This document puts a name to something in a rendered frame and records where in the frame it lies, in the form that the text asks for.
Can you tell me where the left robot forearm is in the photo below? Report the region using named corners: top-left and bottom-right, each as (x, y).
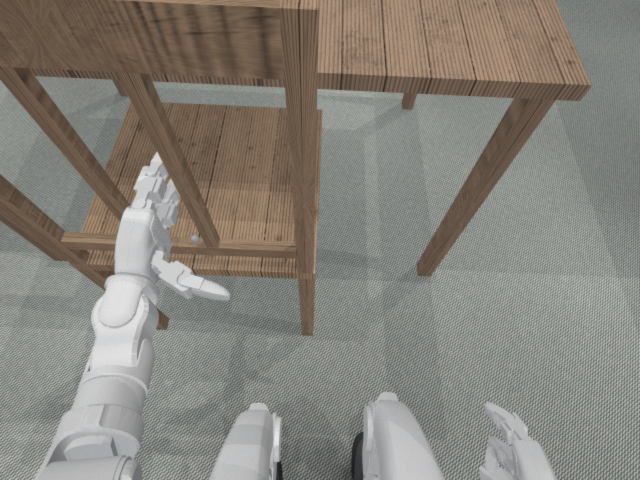
top-left (34, 273), bottom-right (160, 480)

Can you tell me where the robot thigh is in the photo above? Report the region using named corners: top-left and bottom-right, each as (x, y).
top-left (208, 410), bottom-right (282, 480)
top-left (363, 400), bottom-right (445, 480)

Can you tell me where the robot right hand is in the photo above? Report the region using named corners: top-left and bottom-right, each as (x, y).
top-left (479, 402), bottom-right (557, 480)

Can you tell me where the robot left thigh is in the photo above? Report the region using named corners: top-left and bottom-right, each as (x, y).
top-left (208, 410), bottom-right (282, 480)

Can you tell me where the robot left hand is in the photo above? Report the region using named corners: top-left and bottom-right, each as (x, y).
top-left (114, 152), bottom-right (230, 301)

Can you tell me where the table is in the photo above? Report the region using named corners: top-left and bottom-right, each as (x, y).
top-left (0, 0), bottom-right (592, 276)

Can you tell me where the left robot upper arm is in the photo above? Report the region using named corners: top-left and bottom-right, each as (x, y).
top-left (38, 455), bottom-right (142, 480)

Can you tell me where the robot right thigh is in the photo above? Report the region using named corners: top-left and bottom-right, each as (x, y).
top-left (363, 400), bottom-right (445, 480)

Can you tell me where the chair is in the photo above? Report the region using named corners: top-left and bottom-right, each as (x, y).
top-left (0, 0), bottom-right (322, 336)

